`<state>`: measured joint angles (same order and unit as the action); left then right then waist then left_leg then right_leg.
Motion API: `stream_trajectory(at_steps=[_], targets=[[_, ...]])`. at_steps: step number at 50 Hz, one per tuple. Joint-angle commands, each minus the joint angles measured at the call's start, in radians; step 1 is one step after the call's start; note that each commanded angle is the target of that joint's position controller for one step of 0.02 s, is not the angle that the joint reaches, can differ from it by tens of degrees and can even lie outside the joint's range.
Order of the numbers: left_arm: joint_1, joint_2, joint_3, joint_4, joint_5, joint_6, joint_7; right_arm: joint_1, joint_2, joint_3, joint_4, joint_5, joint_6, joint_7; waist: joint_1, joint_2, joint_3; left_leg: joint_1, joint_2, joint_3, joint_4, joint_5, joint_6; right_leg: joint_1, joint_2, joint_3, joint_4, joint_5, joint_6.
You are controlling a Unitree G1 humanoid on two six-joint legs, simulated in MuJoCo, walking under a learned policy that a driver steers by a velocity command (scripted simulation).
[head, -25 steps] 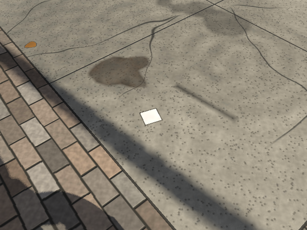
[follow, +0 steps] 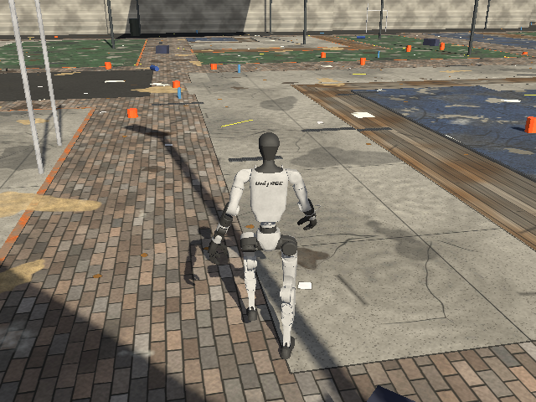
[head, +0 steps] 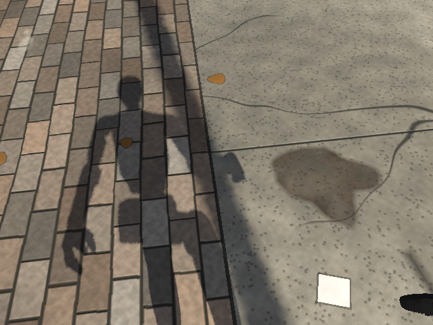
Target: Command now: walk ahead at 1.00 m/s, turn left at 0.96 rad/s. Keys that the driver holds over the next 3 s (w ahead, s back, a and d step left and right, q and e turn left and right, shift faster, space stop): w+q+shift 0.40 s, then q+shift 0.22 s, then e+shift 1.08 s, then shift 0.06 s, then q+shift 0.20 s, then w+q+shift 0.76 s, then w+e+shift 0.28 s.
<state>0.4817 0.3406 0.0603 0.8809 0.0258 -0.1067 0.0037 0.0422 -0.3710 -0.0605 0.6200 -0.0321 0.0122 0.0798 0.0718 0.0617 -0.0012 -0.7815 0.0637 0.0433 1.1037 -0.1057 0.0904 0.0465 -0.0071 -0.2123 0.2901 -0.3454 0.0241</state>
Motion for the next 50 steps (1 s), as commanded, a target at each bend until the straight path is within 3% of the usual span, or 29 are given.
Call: stream_trajectory(at_steps=[1,4,5,7,8,9,10,12,15,18,21,24,25,26,27,28,29,30,31,32,34,38,44,45,46,47,48,49,50], targets=[[-0.121,0.053,-0.006,-0.070,0.000,-0.032,-0.002,-0.094,0.028,0.036,-0.096,-0.002,-0.007,0.025,-0.077,-0.095,0.151,0.082,0.002,0.065,-0.214,0.113,0.028,-0.150,-0.195,-0.013,-0.184,0.595,-0.050],[-0.070,0.134,0.012,-0.067,-0.001,-0.018,0.014,-0.065,-0.003,0.029,-0.070,0.001,-0.014,0.021,-0.111,-0.120,0.083,0.276,-0.114,0.172,-0.329,0.078,0.085,-0.035,-0.205,-0.070,-0.032,1.234,-0.024],[-0.056,0.167,0.020,-0.070,0.003,-0.001,0.023,0.010,-0.021,0.021,-0.050,0.000,-0.017,0.014,-0.159,-0.142,0.029,0.364,-0.151,0.181,-0.341,0.020,0.103,-0.003,-0.225,-0.067,0.111,1.394,-0.018],[-0.132,0.202,0.032,-0.106,0.011,0.033,0.031,0.382,-0.093,-0.021,0.061,0.001,-0.026,-0.014,-0.337,-0.153,-0.143,0.786,-0.186,0.095,-0.384,-0.060,0.170,-0.148,-0.263,-0.027,0.598,1.385,-0.044],[-0.139,0.161,0.028,-0.110,0.019,0.040,0.014,0.456,-0.134,-0.051,0.109,0.013,-0.026,-0.043,-0.330,-0.039,-0.153,0.989,-0.147,-0.012,-0.460,-0.107,0.200,-0.371,-0.142,-0.025,0.974,0.652,-0.035],[-0.080,0.033,-0.004,-0.193,0.025,0.030,-0.001,0.335,-0.252,-0.075,0.073,0.005,-0.004,-0.059,-0.159,0.205,-0.159,1.169,0.088,-0.485,-0.502,-0.020,0.318,-0.773,0.022,0.024,1.367,-0.172,0.018],[-0.170,0.091,-0.004,-0.278,0.010,0.005,0.002,0.386,-0.275,-0.088,0.033,0.004,0.007,-0.063,-0.224,0.074,-0.321,1.269,0.180,-0.795,-0.706,-0.211,0.423,-0.926,0.023,0.258,1.425,-0.120,0.014],[-0.245,0.096,-0.017,-0.284,0.010,-0.022,0.002,0.341,-0.184,-0.072,0.067,0.013,-0.007,-0.080,-0.144,-0.122,-0.042,0.955,0.163,-0.753,-0.865,-0.233,0.340,-0.923,-0.071,0.293,1.189,-0.013,0.004],[-0.201,0.075,-0.023,-0.262,0.049,0.037,0.004,0.263,-0.108,-0.039,0.069,0.017,-0.054,-0.087,-0.019,-0.160,0.054,0.580,0.048,-0.550,-0.879,-0.043,0.304,-0.715,-0.126,0.298,0.984,-0.098,0.046],[-0.362,0.020,-0.042,-0.337,0.035,0.058,-0.011,0.244,-0.110,-0.040,0.070,0.022,-0.083,-0.078,-0.030,-0.114,0.114,0.348,-0.045,-0.440,-0.935,-0.032,0.267,-0.591,-0.133,0.247,0.688,0.061,0.068],[-0.448,-0.010,-0.056,-0.357,0.002,0.052,-0.026,0.257,-0.124,-0.054,0.077,0.028,-0.088,-0.065,-0.079,-0.066,0.096,0.313,-0.101,-0.385,-0.906,0.135,0.184,-0.398,-0.072,0.220,0.417,0.399,0.046],[-0.435,0.030,-0.043,-0.348,0.005,0.039,-0.011,0.346,-0.142,-0.068,0.108,0.035,-0.067,-0.070,-0.119,-0.044,0.029,0.518,-0.102,-0.415,-0.709,0.442,0.094,-0.330,0.012,0.222,0.266,0.411,0.019],[-0.385,0.060,-0.032,-0.334,0.010,0.034,0.001,0.349,-0.154,-0.072,0.110,0.034,-0.063,-0.076,-0.097,-0.039,-0.015,0.572,-0.117,-0.426,-0.596,0.540,0.057,-0.270,0.045,0.228,0.232,0.377,0.014],[-0.269,0.088,-0.019,-0.308,0.009,0.025,0.013,0.315,-0.171,-0.077,0.101,0.038,-0.063,-0.078,-0.022,-0.037,-0.074,0.571,-0.141,-0.414,-0.416,0.556,0.016,-0.140,0.038,0.235,0.175,0.425,0.006],[-0.161,0.126,0.020,-0.309,-0.047,-0.008,0.023,0.301,-0.010,-0.035,0.067,0.103,-0.060,-0.090,0.054,-0.091,-0.232,0.446,-0.154,-0.434,-0.153,0.201,-0.043,0.153,-0.100,0.368,0.201,0.534,-0.033],[-0.029,0.166,0.017,-0.287,-0.038,-0.007,0.030,0.331,0.107,0.011,0.047,0.037,-0.052,-0.094,0.055,-0.267,-0.355,0.250,-0.230,-0.300,0.139,-0.616,-0.074,0.386,-0.326,0.519,0.362,0.960,-0.046],[-0.047,0.210,0.031,-0.286,-0.003,0.002,0.013,0.499,0.025,0.000,0.001,0.092,-0.058,-0.088,-0.045,-0.512,-0.522,0.086,-0.211,-0.272,0.415,-0.585,-0.107,0.472,-0.560,0.972,0.226,0.766,-0.243],[-0.172,0.146,0.030,-0.337,0.008,0.018,0.022,0.433,-0.062,-0.019,0.005,0.097,-0.039,-0.095,-0.032,-0.362,-0.425,0.048,-0.106,-0.228,0.446,-0.456,-0.142,0.345,-0.492,0.907,0.159,0.551,-0.240],[-0.250,0.065,0.013,-0.341,0.005,0.032,0.034,0.317,-0.099,-0.035,-0.017,0.096,-0.020,-0.097,-0.019,-0.262,-0.244,0.024,-0.068,-0.161,0.406,-0.372,-0.156,0.175,-0.422,0.671,0.138,0.527,-0.201],[-0.294,0.049,0.004,-0.334,0.007,0.039,0.029,0.278,-0.085,-0.035,-0.018,0.081,-0.001,-0.102,-0.041,-0.168,-0.162,0.072,-0.045,-0.130,0.409,-0.351,-0.168,0.023,-0.350,0.577,0.120,0.587,-0.190],[-0.327,0.054,0.004,-0.293,-0.004,0.030,0.014,0.272,-0.024,-0.027,-0.038,0.065,0.012,-0.101,-0.091,-0.157,-0.044,0.154,-0.021,-0.135,0.284,-0.367,-0.152,-0.201,-0.285,0.445,0.055,0.680,-0.211],[-0.375,0.066,0.010,-0.222,-0.029,0.008,-0.012,0.217,0.073,0.018,-0.030,0.029,-0.010,-0.096,-0.113,-0.136,-0.100,0.354,-0.026,-0.104,-0.209,-0.237,-0.125,-0.283,-0.231,0.316,0.036,0.888,-0.245],[-0.360,0.145,0.036,-0.196,-0.075,0.045,-0.007,0.105,-0.019,-0.006,-0.041,0.027,-0.026,-0.089,-0.114,-0.159,-0.101,0.580,-0.095,-0.084,-0.617,0.091,-0.084,-0.313,-0.182,0.381,0.123,0.554,-0.185],[-0.339,0.114,0.029,-0.192,-0.074,0.048,-0.006,0.107,-0.047,-0.017,-0.046,0.018,-0.025,-0.096,-0.116,-0.150,-0.099,0.658,-0.059,-0.106,-0.670,0.168,-0.053,-0.361,-0.140,0.386,0.174,0.429,-0.140],[-0.319,0.052,0.012,-0.207,-0.054,0.047,-0.008,0.137,-0.112,-0.033,-0.059,0.000,-0.021,-0.111,-0.111,-0.037,-0.155,0.792,0.120,-0.246,-0.655,0.438,0.014,-0.462,-0.063,0.339,0.333,0.165,-0.078],[-0.210,-0.001,-0.004,-0.204,-0.042,0.052,-0.011,0.157,-0.130,-0.039,-0.072,-0.014,-0.001,-0.123,-0.087,0.163,-0.231,0.902,0.368,-0.416,-0.642,0.639,0.165,-0.628,0.020,0.243,0.578,-0.327,-0.010],[-0.207,0.075,0.017,-0.208,-0.059,0.066,-0.009,0.172,-0.103,-0.038,-0.064,-0.012,0.006,-0.117,-0.123,0.189,-0.260,0.840,0.398,-0.474,-0.710,0.463,0.253,-0.685,0.000,0.241,0.792,-0.353,0.020],[-0.216,0.119,0.039,-0.202,-0.068,0.085,-0.001,0.125,-0.057,-0.026,-0.065,0.003,0.003,-0.114,-0.104,0.132,-0.184,0.785,0.331,-0.407,-0.743,0.286,0.223,-0.728,-0.030,0.251,0.888,-0.284,0.031],[-0.206,0.116,0.047,-0.190,-0.067,0.108,0.012,0.062,-0.025,-0.019,-0.065,0.013,-0.002,-0.113,-0.075,0.106,-0.129,0.726,0.277,-0.332,-0.768,0.161,0.176,-0.744,-0.049,0.251,0.918,-0.219,0.044]])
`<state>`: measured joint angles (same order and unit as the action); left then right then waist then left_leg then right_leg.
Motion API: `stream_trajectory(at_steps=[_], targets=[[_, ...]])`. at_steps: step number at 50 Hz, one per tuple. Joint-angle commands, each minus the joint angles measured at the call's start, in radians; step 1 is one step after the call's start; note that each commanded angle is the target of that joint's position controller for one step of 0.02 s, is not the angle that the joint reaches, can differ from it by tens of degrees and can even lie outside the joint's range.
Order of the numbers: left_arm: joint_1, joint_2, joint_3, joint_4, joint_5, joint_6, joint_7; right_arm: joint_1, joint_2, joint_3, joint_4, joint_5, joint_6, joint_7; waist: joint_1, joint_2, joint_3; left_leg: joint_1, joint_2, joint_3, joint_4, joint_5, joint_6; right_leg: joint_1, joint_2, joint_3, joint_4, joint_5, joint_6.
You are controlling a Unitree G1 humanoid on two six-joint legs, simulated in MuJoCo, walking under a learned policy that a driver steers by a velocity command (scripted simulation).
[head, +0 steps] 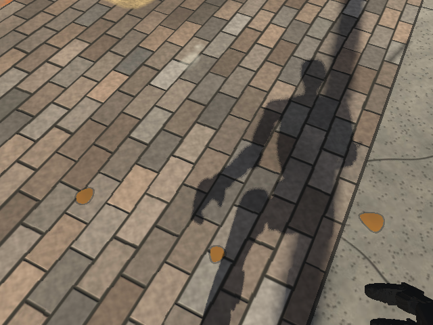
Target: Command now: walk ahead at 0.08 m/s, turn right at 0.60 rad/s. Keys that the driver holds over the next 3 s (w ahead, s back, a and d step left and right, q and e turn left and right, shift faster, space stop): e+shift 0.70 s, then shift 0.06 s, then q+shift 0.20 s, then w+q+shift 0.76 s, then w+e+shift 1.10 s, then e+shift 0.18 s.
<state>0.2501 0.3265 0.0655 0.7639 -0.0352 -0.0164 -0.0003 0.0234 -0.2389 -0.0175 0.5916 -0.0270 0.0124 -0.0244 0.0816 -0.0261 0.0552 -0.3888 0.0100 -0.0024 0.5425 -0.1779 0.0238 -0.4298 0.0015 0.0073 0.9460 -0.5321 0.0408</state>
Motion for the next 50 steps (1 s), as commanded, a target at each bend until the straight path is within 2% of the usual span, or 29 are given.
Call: stream_trajectory(at_steps=[1,4,7,11,13,14,15,16,17,18,19,20,22,26,33,36,37,38,39,40,41,42,44,45,46,47,48,49,50], targets=[[0.037,0.130,0.048,-0.065,0.002,0.040,0.028,0.033,-0.138,-0.057,-0.040,0.012,-0.008,-0.010,-0.067,0.180,-0.155,0.272,0.307,-0.228,-0.224,0.201,0.218,-0.253,-0.073,0.033,0.285,0.014,0.047],[0.030,0.070,0.043,-0.095,0.010,0.067,0.034,-0.017,-0.130,-0.064,-0.027,0.001,-0.017,-0.019,-0.042,0.164,-0.130,0.177,0.279,-0.084,-0.253,0.220,0.200,-0.186,-0.084,-0.005,0.243,0.132,0.073],[-0.031,0.026,0.027,-0.139,0.014,0.066,0.012,-0.012,-0.146,-0.079,-0.010,0.007,-0.018,-0.029,-0.061,0.151,-0.158,0.196,0.291,0.002,-0.228,0.248,0.193,-0.105,-0.107,-0.022,0.040,0.192,0.053],[-0.044,0.059,0.039,-0.173,0.014,0.075,-0.024,0.019,-0.194,-0.107,0.018,0.030,-0.019,-0.018,-0.066,0.176,-0.180,0.229,0.344,0.051,-0.177,0.272,0.163,0.018,-0.086,-0.079,-0.154,0.208,-0.001],[-0.002,0.063,0.051,-0.164,0.014,0.085,-0.029,0.012,-0.186,-0.111,0.030,0.053,-0.020,-0.009,-0.033,0.155,-0.176,0.203,0.334,0.100,-0.089,0.197,0.099,0.124,-0.052,-0.116,-0.316,0.294,-0.046],[0.036,0.085,0.066,-0.151,0.022,0.086,-0.019,0.053,-0.156,-0.108,0.052,0.057,-0.019,-0.003,-0.027,0.092,-0.163,0.145,0.286,0.142,0.018,0.080,0.040,0.205,-0.025,-0.090,-0.401,0.371,-0.083],[0.075,0.183,0.096,-0.154,0.027,0.080,-0.001,0.092,-0.117,-0.102,0.060,0.035,-0.012,0.004,-0.034,-0.147,-0.116,-0.053,0.180,0.231,0.283,-0.168,-0.050,0.319,-0.152,0.143,-0.526,0.702,-0.160],[0.059,0.313,0.115,-0.194,0.054,0.060,0.003,0.014,-0.094,-0.089,-0.027,0.001,-0.012,-0.002,-0.051,-0.400,-0.111,-0.379,0.009,0.143,0.557,-0.507,-0.124,0.400,-0.367,0.567,-0.579,0.869,-0.367],[0.073,0.265,0.106,-0.204,0.072,0.032,-0.010,-0.073,-0.140,-0.100,-0.034,0.000,-0.015,-0.011,0.024,-0.229,-0.201,-0.411,-0.001,-0.036,0.698,-0.496,-0.101,0.409,-0.374,0.560,-0.611,0.767,-0.406],[0.049,0.244,0.096,-0.198,0.066,0.013,-0.009,-0.081,-0.143,-0.102,-0.032,0.021,-0.018,-0.017,-0.005,-0.167,-0.179,-0.415,0.003,-0.076,0.708,-0.404,-0.069,0.389,-0.323,0.490,-0.613,0.689,-0.356],[-0.013,0.213,0.090,-0.204,0.038,0.010,0.002,-0.044,-0.143,-0.106,-0.005,0.021,-0.019,-0.027,-0.048,-0.090,-0.158,-0.413,0.021,-0.094,0.672,-0.307,-0.058,0.365,-0.268,0.421,-0.598,0.630,-0.295],[-0.068,0.175,0.077,-0.217,0.017,0.019,0.013,-0.022,-0.160,-0.112,0.006,0.012,-0.019,-0.034,-0.072,-0.087,-0.150,-0.399,0.027,-0.103,0.633,-0.245,-0.060,0.336,-0.250,0.390,-0.585,0.630,-0.265],[-0.109,0.147,0.065,-0.239,0.020,0.035,0.033,0.010,-0.149,-0.112,0.024,0.011,-0.023,-0.027,-0.098,-0.097,-0.181,-0.309,-0.007,-0.096,0.609,-0.167,-0.072,0.277,-0.197,0.347,-0.573,0.667,-0.245],[-0.085,0.164,0.075,-0.245,0.015,0.046,0.050,-0.004,-0.106,-0.093,0.037,0.023,-0.032,-0.015,-0.082,-0.081,-0.193,-0.268,-0.061,-0.117,0.380,-0.108,-0.098,0.298,-0.155,0.386,-0.551,0.604,-0.233],[-0.113,0.177,0.085,-0.272,0.013,0.065,0.040,-0.005,-0.139,-0.096,0.050,0.034,-0.050,0.009,-0.062,-0.155,-0.172,-0.114,-0.100,-0.155,0.128,-0.125,-0.090,0.245,-0.117,0.548,-0.523,0.518,-0.226],[-0.159,0.167,0.080,-0.286,0.005,0.069,0.035,0.062,-0.162,-0.106,0.070,0.037,-0.063,0.019,-0.094,-0.164,-0.184,0.040,-0.083,-0.139,-0.069,-0.056,-0.064,0.226,-0.077,0.570,-0.473,0.537,-0.197],[-0.159,0.145,0.071,-0.289,0.003,0.071,0.035,0.094,-0.173,-0.112,0.084,0.033,-0.064,0.021,-0.103,-0.143,-0.194,0.148,-0.043,-0.134,-0.168,0.059,-0.046,0.183,-0.042,0.540,-0.430,0.473,-0.168],[-0.089,0.085,0.052,-0.279,0.014,0.073,0.031,0.090,-0.219,-0.120,0.075,0.020,-0.058,0.018,-0.064,0.011,-0.236,0.280,0.133,-0.284,-0.197,0.122,0.024,0.097,0.035,0.445,-0.280,0.170,-0.125],[-0.075,0.077,0.045,-0.298,0.014,0.065,0.031,0.074,-0.271,-0.125,0.074,-0.013,-0.045,0.015,-0.022,0.301,-0.168,0.281,0.296,-0.532,-0.251,0.298,0.194,-0.089,0.194,0.241,-0.077,-0.121,-0.059],[-0.052,0.157,0.064,-0.276,0.039,0.049,0.031,0.066,-0.216,-0.113,0.054,-0.016,-0.050,0.016,-0.035,0.270,-0.167,0.232,0.377,-0.644,-0.251,0.283,0.295,-0.118,0.131,0.235,0.158,-0.131,-0.003],[-0.056,0.180,0.071,-0.246,0.037,0.045,0.029,0.036,-0.167,-0.094,0.040,0.001,-0.049,0.012,-0.040,0.185,-0.150,0.196,0.324,-0.542,-0.226,0.249,0.278,-0.098,0.114,0.240,0.233,-0.064,0.013],[-0.068,0.145,0.060,-0.223,0.042,0.048,0.030,0.015,-0.131,-0.079,0.040,0.013,-0.045,0.011,-0.040,0.128,-0.133,0.175,0.244,-0.448,-0.215,0.186,0.223,-0.070,0.104,0.238,0.227,-0.018,0.031],[-0.070,0.040,0.022,-0.214,0.058,0.050,0.022,-0.006,-0.090,-0.048,0.054,0.029,-0.037,0.018,-0.027,0.123,-0.117,0.157,0.154,-0.368,-0.219,0.134,0.162,-0.008,0.046,0.170,0.068,0.041,0.056],[-0.096,0.017,0.011,-0.221,0.060,0.044,0.016,0.000,-0.117,-0.057,0.054,0.036,-0.024,0.018,-0.038,0.156,-0.100,0.144,0.101,-0.328,-0.215,0.167,0.143,0.032,0.038,0.097,-0.065,0.049,0.063],[-0.142,0.011,0.009,-0.234,0.054,0.037,0.016,0.036,-0.176,-0.080,0.054,0.044,-0.008,0.017,-0.070,0.194,-0.086,0.160,0.075,-0.332,-0.202,0.201,0.142,0.053,0.054,0.051,-0.167,0.032,0.065],[-0.167,0.022,0.014,-0.236,0.042,0.032,0.018,0.087,-0.227,-0.101,0.056,0.045,0.003,0.014,-0.100,0.217,-0.091,0.206,0.083,-0.371,-0.192,0.218,0.155,0.054,0.075,0.042,-0.230,0.019,0.065],[-0.164,0.038,0.022,-0.231,0.028,0.028,0.020,0.117,-0.249,-0.110,0.054,0.043,0.009,0.013,-0.111,0.228,-0.112,0.251,0.100,-0.421,-0.187,0.219,0.166,0.062,0.088,0.054,-0.284,0.038,0.061],[-0.132,0.050,0.027,-0.219,0.017,0.024,0.020,0.137,-0.243,-0.109,0.053,0.049,0.013,0.008,-0.104,0.223,-0.156,0.268,0.101,-0.459,-0.211,0.011,0.170,0.098,0.090,0.058,-0.357,0.067,0.045],[-0.100,0.053,0.031,-0.207,0.008,0.018,0.018,0.143,-0.238,-0.109,0.048,0.067,0.016,0.002,-0.087,0.226,-0.159,0.224,0.087,-0.486,-0.247,-0.261,0.165,0.163,0.093,0.045,-0.458,0.116,0.020]])
Over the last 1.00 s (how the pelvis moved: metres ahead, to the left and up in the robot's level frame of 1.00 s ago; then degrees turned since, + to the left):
0.67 0.10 0.00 33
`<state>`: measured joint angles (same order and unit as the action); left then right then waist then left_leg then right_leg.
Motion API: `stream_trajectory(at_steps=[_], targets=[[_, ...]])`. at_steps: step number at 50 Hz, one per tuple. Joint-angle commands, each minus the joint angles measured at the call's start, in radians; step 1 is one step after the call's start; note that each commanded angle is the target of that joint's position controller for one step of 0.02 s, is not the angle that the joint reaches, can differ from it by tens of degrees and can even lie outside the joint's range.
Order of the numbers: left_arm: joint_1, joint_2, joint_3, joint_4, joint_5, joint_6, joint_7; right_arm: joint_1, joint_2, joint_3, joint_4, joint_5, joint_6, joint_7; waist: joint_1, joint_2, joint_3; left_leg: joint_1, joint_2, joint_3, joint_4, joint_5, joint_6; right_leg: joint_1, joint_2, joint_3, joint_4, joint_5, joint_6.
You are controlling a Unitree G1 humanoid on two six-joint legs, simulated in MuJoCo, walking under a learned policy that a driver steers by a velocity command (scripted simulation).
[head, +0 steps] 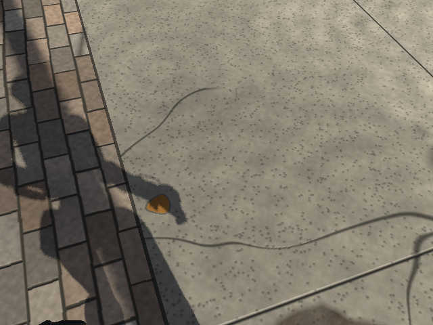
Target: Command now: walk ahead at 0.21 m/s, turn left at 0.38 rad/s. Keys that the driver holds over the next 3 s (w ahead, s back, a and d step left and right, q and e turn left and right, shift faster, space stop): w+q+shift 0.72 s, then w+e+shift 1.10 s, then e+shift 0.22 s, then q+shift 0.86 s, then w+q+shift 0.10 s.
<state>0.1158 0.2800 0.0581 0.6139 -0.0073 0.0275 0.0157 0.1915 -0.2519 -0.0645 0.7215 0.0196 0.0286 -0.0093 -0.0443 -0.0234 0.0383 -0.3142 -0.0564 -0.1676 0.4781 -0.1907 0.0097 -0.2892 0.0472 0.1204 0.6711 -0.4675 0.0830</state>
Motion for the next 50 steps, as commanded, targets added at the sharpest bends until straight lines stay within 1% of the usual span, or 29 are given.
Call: stream_trajectory(at_steps=[1,2,3,4,5,7,9,10,12,14,20,22,24,25,26,27,28,29,30,32,35,37,40,43,45,47,48,49,50], targets=[[0.086,0.093,0.042,-0.034,-0.024,-0.033,0.000,-0.036,-0.224,-0.062,-0.087,0.035,0.003,-0.020,0.075,0.237,-0.120,0.039,0.130,-0.326,-0.212,-0.429,0.160,0.140,0.045,-0.088,-0.305,0.136,-0.059],[0.151,0.114,0.052,-0.005,-0.021,-0.041,0.002,-0.051,-0.203,-0.057,-0.096,0.034,-0.001,-0.025,0.110,0.228,-0.103,-0.130,0.093,-0.302,-0.199,-0.478,0.110,0.317,0.000,-0.070,-0.358,0.172,-0.103],[0.266,0.162,0.066,0.023,-0.012,-0.051,0.008,-0.080,-0.140,-0.042,-0.116,0.026,-0.010,-0.025,0.161,0.116,-0.127,-0.372,0.026,-0.197,0.010,-0.491,0.035,0.551,-0.167,0.062,-0.385,0.073,-0.159],[0.290,0.237,0.083,0.037,0.018,-0.065,-0.002,-0.138,-0.067,-0.023,-0.175,0.040,-0.034,-0.021,0.169,-0.193,-0.096,-0.605,-0.053,0.005,0.297,-0.353,0.011,0.547,-0.398,0.402,-0.463,-0.228,-0.244],[0.211,0.206,0.076,0.019,0.041,-0.090,-0.003,-0.159,-0.131,-0.035,-0.190,0.032,-0.055,-0.017,0.139,-0.165,-0.015,-0.665,0.066,-0.024,0.436,-0.258,0.008,0.435,-0.467,0.469,-0.492,-0.267,-0.284],[0.138,0.112,0.049,0.004,0.013,-0.117,0.014,-0.077,-0.147,-0.045,-0.144,0.018,-0.065,0.002,0.091,-0.133,-0.001,-0.676,0.091,0.011,0.569,-0.125,-0.005,0.442,-0.382,0.301,-0.502,-0.129,-0.222],[0.174,0.100,0.041,0.024,0.007,-0.128,0.015,-0.058,-0.121,-0.038,-0.137,0.011,-0.070,0.017,0.100,-0.110,0.014,-0.700,0.122,0.045,0.694,-0.042,-0.015,0.421,-0.347,0.167,-0.511,0.020,-0.200],[0.234,0.131,0.036,0.054,0.062,-0.114,0.001,-0.111,-0.132,-0.039,-0.140,-0.104,-0.034,0.067,0.110,-0.019,0.030,-0.621,0.088,0.114,0.746,-0.041,-0.015,0.291,-0.316,0.093,-0.558,-0.008,-0.201],[0.239,0.132,0.037,0.065,0.057,-0.115,-0.012,-0.121,-0.116,-0.035,-0.152,-0.074,-0.009,0.105,0.099,-0.082,0.073,-0.629,0.102,0.119,0.780,0.016,-0.015,0.242,-0.297,-0.007,-0.579,0.041,-0.186],[0.262,0.121,0.031,0.083,0.052,-0.123,-0.013,-0.147,-0.127,-0.034,-0.160,-0.059,-0.001,0.117,0.098,-0.098,0.100,-0.642,0.117,0.115,0.755,0.060,-0.013,0.241,-0.301,-0.075,-0.592,0.084,-0.176],[0.367,0.142,0.032,0.165,0.055,-0.124,0.003,-0.337,-0.096,0.005,-0.225,-0.062,-0.005,0.138,0.151,-0.085,0.170,-0.573,0.139,0.280,0.431,0.005,0.080,0.372,-0.330,-0.278,-0.616,0.330,-0.163],[0.361,0.166,0.030,0.184,0.054,-0.115,0.008,-0.300,-0.084,0.016,-0.224,-0.059,-0.003,0.121,0.103,-0.100,0.119,-0.391,0.065,0.366,0.330,-0.109,0.147,0.398,-0.321,-0.375,-0.469,0.917,-0.146],[0.371,0.236,0.041,0.196,0.053,-0.093,0.010,-0.069,-0.138,-0.008,-0.171,-0.048,-0.012,0.092,-0.028,-0.138,-0.067,-0.061,-0.070,0.414,0.333,-0.235,0.200,0.385,-0.353,-0.387,-0.094,1.498,-0.150],[0.331,0.258,0.043,0.175,0.043,-0.090,0.007,0.176,-0.193,-0.038,-0.099,-0.050,-0.023,0.077,-0.147,-0.119,-0.197,0.281,-0.098,0.347,0.248,-0.182,0.234,0.219,-0.345,-0.381,0.199,1.426,-0.135],[0.359,0.170,0.020,0.136,0.044,-0.098,-0.009,0.244,-0.305,-0.077,-0.055,-0.060,-0.022,0.058,-0.128,0.062,-0.282,0.629,0.051,0.050,0.144,-0.377,0.271,-0.155,-0.255,-0.361,0.545,0.732,-0.097],[0.273,0.100,0.001,0.031,0.044,-0.123,-0.030,0.211,-0.409,-0.100,-0.081,-0.039,-0.012,0.050,-0.075,0.251,-0.365,0.758,0.302,-0.580,-0.112,-0.640,0.379,-0.479,-0.054,-0.231,0.859,-0.002,-0.049],[0.092,0.166,0.010,-0.018,0.051,-0.139,-0.033,0.257,-0.385,-0.096,-0.077,-0.038,-0.009,0.044,-0.139,0.075,-0.323,0.727,0.297,-0.638,-0.192,-0.543,0.348,-0.584,-0.080,-0.048,0.892,0.121,-0.067],[0.071,0.142,0.000,-0.031,0.038,-0.150,-0.031,0.251,-0.359,-0.089,-0.040,-0.042,-0.015,0.030,-0.099,0.064,-0.196,0.615,0.297,-0.545,-0.203,-0.382,0.338,-0.608,-0.121,-0.057,0.859,0.162,-0.077],[0.110,0.124,-0.011,-0.010,0.043,-0.152,-0.026,0.219,-0.312,-0.076,-0.033,-0.045,-0.028,0.021,-0.035,-0.005,-0.096,0.437,0.256,-0.429,-0.201,-0.243,0.308,-0.537,-0.170,-0.063,0.751,0.191,-0.080],[0.188,0.112,-0.018,0.013,0.076,-0.118,-0.027,0.117,-0.249,-0.050,-0.051,-0.037,-0.049,0.011,0.064,0.002,-0.030,0.192,0.162,-0.276,-0.225,-0.157,0.302,-0.401,-0.202,-0.057,0.653,0.152,-0.058],[0.123,0.103,-0.023,-0.010,0.088,-0.070,-0.033,0.128,-0.209,-0.030,-0.044,-0.020,-0.081,0.020,0.081,0.022,0.047,0.019,0.098,-0.209,-0.292,-0.110,0.322,-0.383,-0.210,-0.094,0.497,0.121,-0.020],[-0.011,0.084,-0.036,-0.060,0.075,-0.070,-0.040,0.156,-0.206,-0.026,-0.027,-0.026,-0.095,0.021,0.054,0.039,0.107,-0.014,0.068,-0.169,-0.351,-0.001,0.303,-0.410,-0.190,-0.143,0.323,0.276,-0.010],[-0.093,0.043,-0.056,-0.048,0.057,-0.090,-0.062,0.234,-0.170,-0.013,0.022,-0.010,-0.123,0.028,-0.010,0.036,0.089,0.061,0.047,-0.053,-0.384,0.376,0.220,-0.292,-0.138,-0.216,0.036,0.586,-0.063],[-0.148,0.057,-0.053,-0.041,0.033,-0.095,-0.063,0.276,-0.204,-0.010,0.070,-0.009,-0.146,0.019,-0.033,0.047,0.050,0.274,0.107,0.008,-0.410,0.679,0.154,-0.227,-0.087,-0.246,-0.112,0.695,-0.142],[-0.089,0.103,-0.037,-0.016,0.029,-0.097,-0.058,0.266,-0.258,-0.020,0.084,-0.031,-0.143,0.002,0.018,0.105,-0.020,0.435,0.151,0.058,-0.304,1.050,0.114,-0.160,-0.013,-0.259,-0.133,0.578,-0.179],[0.176,0.175,-0.007,0.071,0.010,-0.088,-0.042,0.217,-0.286,-0.031,0.085,-0.081,-0.119,-0.018,0.159,0.147,-0.152,0.504,0.196,0.104,-0.009,1.364,0.085,0.041,0.064,-0.254,-0.083,0.408,-0.211],[0.401,0.201,0.011,0.144,0.004,-0.081,-0.030,0.151,-0.289,-0.034,0.074,-0.095,-0.100,-0.026,0.280,0.124,-0.219,0.439,0.186,0.159,0.288,1.357,0.074,0.227,0.056,-0.251,-0.124,0.383,-0.233],[0.594,0.251,0.037,0.187,0.010,-0.070,-0.014,0.080,-0.255,-0.024,0.053,-0.096,-0.100,-0.029,0.377,0.038,-0.270,0.210,0.111,0.196,0.751,1.011,0.067,0.456,-0.039,-0.117,-0.068,0.202,-0.293],[0.512,0.328,0.060,0.199,0.028,-0.064,-0.019,0.199,-0.101,0.009,0.005,-0.040,-0.124,0.003,0.175,-0.399,-0.308,-0.326,-0.130,0.156,1.176,-0.168,-0.032,0.735,-0.300,0.561,-0.210,0.080,-0.494]])
Over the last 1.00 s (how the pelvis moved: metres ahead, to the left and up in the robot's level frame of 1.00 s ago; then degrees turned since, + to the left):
0.07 -0.04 0.01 -40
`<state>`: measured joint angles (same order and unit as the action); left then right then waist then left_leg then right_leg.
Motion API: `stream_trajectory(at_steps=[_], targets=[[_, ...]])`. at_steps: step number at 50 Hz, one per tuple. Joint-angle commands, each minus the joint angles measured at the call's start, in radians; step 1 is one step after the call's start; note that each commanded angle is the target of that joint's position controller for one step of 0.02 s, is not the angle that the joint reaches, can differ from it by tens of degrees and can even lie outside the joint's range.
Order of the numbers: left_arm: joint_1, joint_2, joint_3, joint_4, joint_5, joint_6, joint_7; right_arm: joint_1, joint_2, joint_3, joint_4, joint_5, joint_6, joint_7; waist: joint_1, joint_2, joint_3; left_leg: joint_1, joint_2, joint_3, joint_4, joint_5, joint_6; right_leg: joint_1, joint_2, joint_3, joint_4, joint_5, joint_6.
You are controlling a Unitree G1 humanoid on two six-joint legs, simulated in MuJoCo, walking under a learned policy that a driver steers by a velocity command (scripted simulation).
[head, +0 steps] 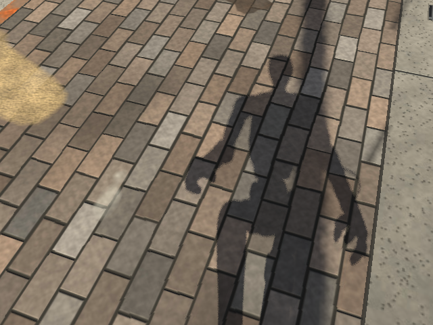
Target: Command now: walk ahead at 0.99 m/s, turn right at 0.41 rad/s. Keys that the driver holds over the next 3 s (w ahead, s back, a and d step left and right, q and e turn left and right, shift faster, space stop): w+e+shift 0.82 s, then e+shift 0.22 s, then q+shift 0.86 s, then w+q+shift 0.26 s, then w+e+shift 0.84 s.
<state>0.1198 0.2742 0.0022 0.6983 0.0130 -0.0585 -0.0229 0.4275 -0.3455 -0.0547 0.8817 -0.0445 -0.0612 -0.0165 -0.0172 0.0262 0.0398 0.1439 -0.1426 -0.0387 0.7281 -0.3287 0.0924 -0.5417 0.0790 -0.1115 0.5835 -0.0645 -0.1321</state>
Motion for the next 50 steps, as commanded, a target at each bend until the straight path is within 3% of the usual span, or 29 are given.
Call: stream_trajectory(at_steps=[1,3,4,7,11,13,16,17,18,19,20,21,22,23,24,25,28,33,35,37,39,40,41,42,43,45,47,48,50], targets=[[0.364,0.256,0.111,0.073,0.004,0.022,0.002,-0.054,-0.054,0.020,-0.171,0.008,-0.056,0.010,0.138,-0.230,-0.318,-0.932,0.011,-0.095,0.940,-0.042,-0.081,0.959,-0.368,1.038,-0.289,-0.444,-0.330],[0.316,0.136,0.086,0.093,-0.001,0.014,0.002,-0.204,-0.079,0.033,-0.204,-0.005,-0.073,0.022,0.087,0.049,-0.105,-0.890,0.134,-0.116,0.747,0.055,-0.056,0.640,-0.319,0.827,-0.342,-0.421,-0.250],[0.313,0.121,0.078,0.112,0.002,0.005,0.010,-0.261,-0.064,0.039,-0.234,-0.021,-0.064,0.025,0.055,0.070,-0.036,-0.848,0.166,-0.110,0.657,0.041,-0.062,0.499,-0.265,0.729,-0.352,-0.342,-0.212],[0.306,0.156,0.077,0.132,0.000,-0.022,0.012,-0.263,-0.019,0.068,-0.271,-0.047,-0.013,0.035,-0.023,-0.003,0.051,-0.789,0.207,-0.058,0.468,-0.017,-0.098,0.256,-0.164,0.587,-0.402,-0.243,-0.201],[0.281,0.186,0.100,0.107,-0.012,-0.034,0.007,-0.491,0.011,0.099,-0.363,-0.001,-0.018,0.057,0.037,-0.052,0.106,-0.570,0.209,0.033,-0.004,0.298,-0.143,0.044,-0.084,0.472,-0.504,-0.099,-0.140],[0.317,0.208,0.111,0.115,-0.027,-0.038,-0.003,-0.511,0.010,0.095,-0.365,0.014,-0.018,0.055,0.075,-0.064,0.058,-0.472,0.179,0.048,-0.094,0.456,-0.135,0.113,-0.102,0.481,-0.488,0.073,-0.102],[0.359,0.228,0.123,0.127,-0.024,-0.028,0.008,-0.485,-0.039,0.072,-0.355,0.010,-0.027,0.037,0.082,-0.071,-0.013,-0.435,0.141,0.035,-0.212,0.370,-0.118,0.343,-0.117,0.493,-0.317,0.320,-0.050],[0.361,0.249,0.127,0.129,-0.017,-0.026,0.011,-0.403,-0.073,0.054,-0.330,0.010,-0.032,0.025,0.044,-0.066,-0.084,-0.340,0.112,0.038,-0.222,0.269,-0.105,0.391,-0.112,0.482,-0.177,0.470,-0.028],[0.332,0.272,0.132,0.124,-0.013,-0.026,0.009,-0.254,-0.103,0.035,-0.294,0.010,-0.038,0.013,-0.045,-0.054,-0.175,-0.163,0.123,0.034,-0.226,0.214,-0.093,0.361,-0.080,0.457,0.030,0.500,-0.004],[0.290,0.239,0.125,0.107,-0.010,-0.037,0.007,-0.046,-0.163,0.004,-0.256,-0.003,-0.045,-0.008,-0.149,-0.037,-0.281,0.078,0.241,-0.065,-0.187,0.048,-0.067,0.213,-0.042,0.425,0.301,0.351,0.009],[0.293,0.064,0.082,0.066,-0.019,-0.047,0.015,0.115,-0.236,-0.022,-0.229,-0.039,-0.044,-0.025,-0.162,0.185,-0.406,0.322,0.548,-0.423,-0.247,-0.296,-0.027,-0.034,0.032,0.323,0.633,-0.375,0.011],[0.359,0.063,0.062,0.007,-0.047,-0.035,0.015,0.036,-0.284,-0.040,-0.228,-0.028,-0.028,-0.016,-0.069,0.397,-0.493,0.323,0.672,-0.892,-0.452,-0.449,0.064,-0.205,0.024,0.243,0.831,-0.422,0.017],[0.248,0.133,0.071,0.037,-0.019,-0.013,0.022,-0.074,-0.158,-0.024,-0.248,-0.021,-0.022,-0.011,-0.078,0.175,-0.291,0.173,0.589,-0.725,-0.473,-0.499,0.050,-0.283,-0.066,0.214,0.845,-0.300,0.013],[0.176,0.139,0.075,0.031,-0.003,-0.004,0.010,-0.117,-0.083,-0.007,-0.241,-0.014,-0.022,-0.006,-0.076,0.075,-0.171,0.047,0.535,-0.516,-0.454,-0.295,0.032,-0.277,-0.099,0.194,0.786,-0.229,0.020],[0.138,0.128,0.076,0.030,0.004,0.006,-0.005,-0.118,-0.054,0.000,-0.219,-0.020,-0.023,-0.003,-0.062,0.029,-0.110,-0.042,0.489,-0.374,-0.462,-0.094,0.014,-0.248,-0.126,0.189,0.752,-0.211,0.031],[0.118,0.104,0.073,0.013,0.017,0.019,-0.020,-0.088,-0.039,0.006,-0.187,-0.015,-0.029,-0.004,-0.043,0.057,-0.074,-0.097,0.459,-0.270,-0.466,0.032,0.006,-0.236,-0.147,0.190,0.733,-0.212,0.037],[0.032,0.043,0.052,-0.048,0.020,0.056,-0.043,-0.029,0.019,0.017,-0.111,0.020,-0.053,0.014,-0.006,0.087,-0.028,-0.128,0.433,-0.067,-0.482,0.343,-0.031,-0.289,-0.180,0.161,0.712,-0.202,0.040],[-0.139,0.056,0.020,-0.149,0.018,0.059,-0.080,-0.096,-0.029,0.008,-0.087,0.019,-0.073,0.011,0.043,0.034,0.071,-0.257,0.358,0.220,-0.608,0.528,-0.060,-0.180,-0.157,0.045,0.388,0.041,0.024],[-0.188,0.057,0.012,-0.156,0.017,0.057,-0.087,-0.050,-0.067,0.002,-0.068,0.017,-0.073,0.006,0.036,0.007,0.091,-0.245,0.336,0.300,-0.588,0.839,-0.084,-0.054,-0.095,-0.058,0.241,0.068,-0.012],[-0.127,0.088,0.020,-0.128,0.018,0.055,-0.080,-0.004,-0.131,-0.012,-0.065,0.018,-0.060,-0.008,0.079,0.052,0.024,-0.155,0.356,0.316,-0.432,1.271,-0.102,0.078,-0.016,-0.106,0.200,0.023,-0.044],[0.139,0.154,0.051,-0.050,0.019,0.050,-0.061,-0.051,-0.188,-0.028,-0.086,0.012,-0.028,-0.022,0.226,0.087,-0.113,-0.188,0.401,0.290,-0.068,1.444,-0.095,0.378,0.033,-0.068,0.188,-0.055,-0.089],[0.363,0.202,0.081,0.025,0.017,0.044,-0.040,-0.099,-0.188,-0.028,-0.110,0.007,-0.014,-0.017,0.314,0.061,-0.200,-0.336,0.400,0.267,0.246,1.290,-0.083,0.656,0.034,0.012,0.117,-0.075,-0.133],[0.357,0.246,0.109,0.056,0.000,0.048,-0.009,-0.085,-0.126,-0.020,-0.106,-0.007,-0.009,0.004,0.250,-0.090,-0.163,-0.582,0.238,0.259,0.622,0.288,-0.090,0.800,-0.031,0.136,0.066,-0.154,-0.160],[0.243,0.368,0.128,0.005,0.023,0.068,0.003,0.002,-0.036,0.005,-0.201,-0.003,-0.020,0.007,0.088,-0.277,-0.213,-0.912,0.133,0.182,0.976,-0.216,-0.141,0.958,-0.264,0.606,0.019,0.102,-0.292],[0.288,0.363,0.139,-0.034,0.017,0.073,0.010,-0.092,-0.097,0.005,-0.267,0.013,-0.042,0.004,0.162,-0.142,-0.335,-1.036,0.138,-0.013,0.997,-0.150,-0.144,1.010,-0.346,0.851,-0.182,0.006,-0.380],[0.206,0.271,0.119,-0.010,0.004,0.058,0.028,-0.137,-0.103,0.012,-0.260,0.014,-0.057,0.001,0.046,0.045,-0.041,-0.983,0.216,-0.028,0.772,-0.067,-0.145,0.653,-0.309,0.731,-0.284,0.223,-0.299],[0.138,0.219,0.099,-0.018,-0.009,0.036,0.034,-0.098,-0.096,0.013,-0.239,-0.012,-0.011,-0.004,-0.037,0.100,0.034,-0.805,0.261,-0.021,0.628,-0.102,-0.179,0.378,-0.233,0.540,-0.271,0.578,-0.252],[0.042,0.175,0.094,-0.102,-0.037,-0.008,0.016,-0.148,-0.130,-0.021,-0.270,0.044,-0.047,-0.017,-0.044,0.118,-0.023,-0.760,0.220,-0.102,0.576,-0.110,-0.192,0.319,-0.214,0.616,-0.309,0.449,-0.268],[-0.019,0.188,0.100,-0.091,-0.059,-0.023,0.023,-0.249,-0.075,-0.013,-0.314,0.029,-0.061,-0.026,-0.059,0.101,0.008,-0.693,0.216,-0.064,0.283,-0.048,-0.207,0.174,-0.125,0.496,-0.282,0.487,-0.209]])
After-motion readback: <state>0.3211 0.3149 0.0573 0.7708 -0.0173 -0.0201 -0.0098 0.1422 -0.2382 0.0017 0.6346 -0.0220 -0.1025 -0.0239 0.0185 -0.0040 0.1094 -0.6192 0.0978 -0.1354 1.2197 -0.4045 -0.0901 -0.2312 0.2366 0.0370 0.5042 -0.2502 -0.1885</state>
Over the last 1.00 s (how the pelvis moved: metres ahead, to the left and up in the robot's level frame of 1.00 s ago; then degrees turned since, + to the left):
0.57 0.38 -0.04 38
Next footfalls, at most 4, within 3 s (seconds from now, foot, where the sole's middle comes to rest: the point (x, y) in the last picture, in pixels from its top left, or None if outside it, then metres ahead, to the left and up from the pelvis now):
0.38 left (189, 276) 0.60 0.11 -0.74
0.82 right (294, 200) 0.88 -0.25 -0.74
1.18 left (329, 132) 1.20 -0.44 -0.74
1.60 right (362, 164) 1.04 -0.53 -0.74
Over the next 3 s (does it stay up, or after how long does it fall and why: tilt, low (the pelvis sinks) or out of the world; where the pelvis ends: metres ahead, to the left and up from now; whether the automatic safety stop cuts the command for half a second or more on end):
stays up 1.82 -0.54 0.01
